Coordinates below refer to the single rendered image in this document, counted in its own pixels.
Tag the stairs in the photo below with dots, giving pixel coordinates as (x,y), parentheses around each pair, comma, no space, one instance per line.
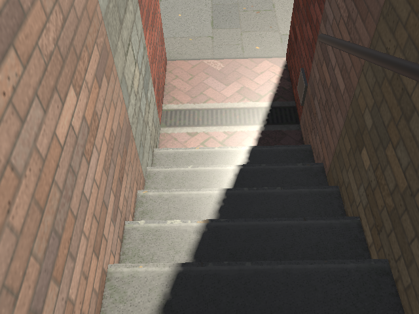
(282,289)

